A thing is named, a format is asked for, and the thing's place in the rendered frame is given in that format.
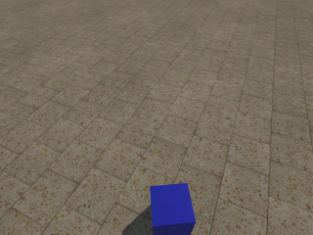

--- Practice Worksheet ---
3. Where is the carton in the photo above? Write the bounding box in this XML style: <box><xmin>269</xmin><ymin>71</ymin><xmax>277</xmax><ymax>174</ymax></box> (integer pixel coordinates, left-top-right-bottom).
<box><xmin>150</xmin><ymin>183</ymin><xmax>196</xmax><ymax>235</ymax></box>

